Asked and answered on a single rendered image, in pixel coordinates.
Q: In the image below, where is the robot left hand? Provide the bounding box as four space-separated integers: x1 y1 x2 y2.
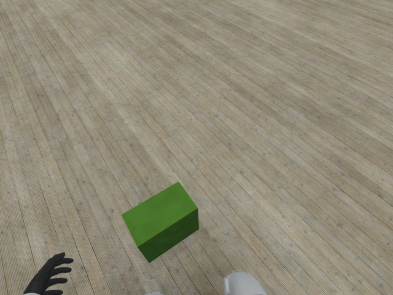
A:
23 253 74 295

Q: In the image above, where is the carton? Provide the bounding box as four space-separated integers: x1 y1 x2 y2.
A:
122 182 199 263

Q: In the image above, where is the right robot thigh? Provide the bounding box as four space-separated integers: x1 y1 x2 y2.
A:
224 272 267 295

